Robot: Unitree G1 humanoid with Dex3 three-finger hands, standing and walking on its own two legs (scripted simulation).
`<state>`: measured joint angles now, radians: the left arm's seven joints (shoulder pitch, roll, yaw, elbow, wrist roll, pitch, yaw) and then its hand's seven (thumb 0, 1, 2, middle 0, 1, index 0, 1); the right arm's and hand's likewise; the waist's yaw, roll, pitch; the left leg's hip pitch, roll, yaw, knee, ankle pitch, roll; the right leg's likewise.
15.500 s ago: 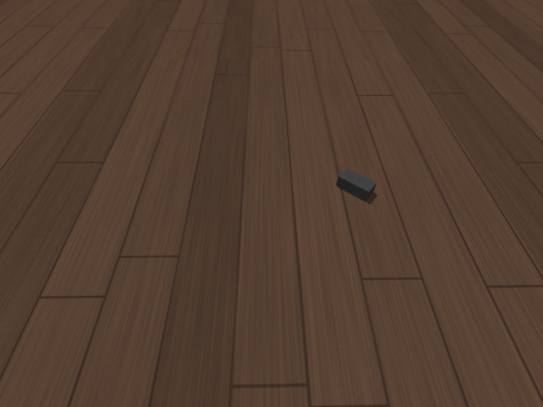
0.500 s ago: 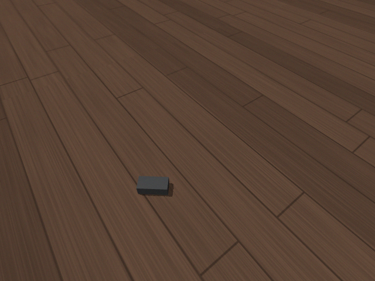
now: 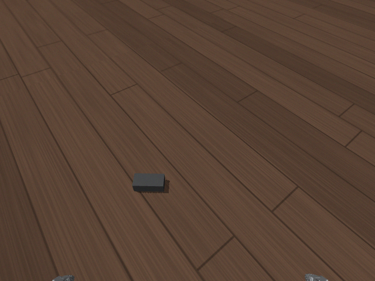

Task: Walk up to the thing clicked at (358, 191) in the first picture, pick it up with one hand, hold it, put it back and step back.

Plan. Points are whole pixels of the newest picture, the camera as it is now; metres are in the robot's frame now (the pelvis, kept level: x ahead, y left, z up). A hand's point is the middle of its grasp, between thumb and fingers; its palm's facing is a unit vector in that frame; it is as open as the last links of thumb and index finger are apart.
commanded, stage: stand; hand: left
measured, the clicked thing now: (149, 182) +0.73 +0.24 -0.74
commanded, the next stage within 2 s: walk up in 0.84 s
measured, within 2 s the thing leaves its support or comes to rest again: neither
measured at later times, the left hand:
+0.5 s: hand out of the picture +0.01 +0.25 -0.15, palm faces -0.03 -0.94 -0.34, open 7.3 cm
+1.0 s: hand out of the picture +0.04 +0.26 -0.14, palm faces +0.00 -0.94 -0.34, open 7.3 cm
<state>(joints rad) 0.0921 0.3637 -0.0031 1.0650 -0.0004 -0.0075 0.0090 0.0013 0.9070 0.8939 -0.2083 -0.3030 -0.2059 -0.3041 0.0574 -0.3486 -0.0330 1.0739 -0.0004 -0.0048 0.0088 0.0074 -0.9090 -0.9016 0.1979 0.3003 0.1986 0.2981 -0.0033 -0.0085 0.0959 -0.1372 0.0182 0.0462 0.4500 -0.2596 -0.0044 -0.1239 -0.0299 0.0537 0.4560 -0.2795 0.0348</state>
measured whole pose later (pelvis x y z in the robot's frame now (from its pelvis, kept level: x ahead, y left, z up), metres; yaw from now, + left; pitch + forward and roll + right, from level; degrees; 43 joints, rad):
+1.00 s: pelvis -0.01 +0.00 +0.01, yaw +1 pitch -2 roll +0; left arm 0.21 0.36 0.04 1.03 0.03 -0.05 -0.04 0.00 0.91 0.89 -0.21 -0.30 -0.21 -0.30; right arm 0.18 -0.39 -0.07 1.05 -0.04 0.00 0.06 0.01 -0.91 -0.90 0.20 0.30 0.20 0.30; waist 0.01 0.01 0.03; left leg -0.28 0.02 0.02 0.67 -0.43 0.02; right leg -0.12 -0.01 0.05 0.37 -0.22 -0.04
